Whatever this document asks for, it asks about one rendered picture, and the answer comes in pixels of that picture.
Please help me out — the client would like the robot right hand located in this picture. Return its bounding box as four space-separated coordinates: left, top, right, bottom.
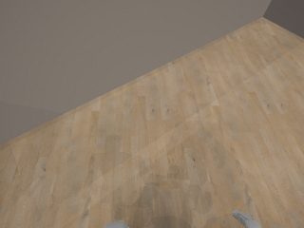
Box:
232 210 261 228

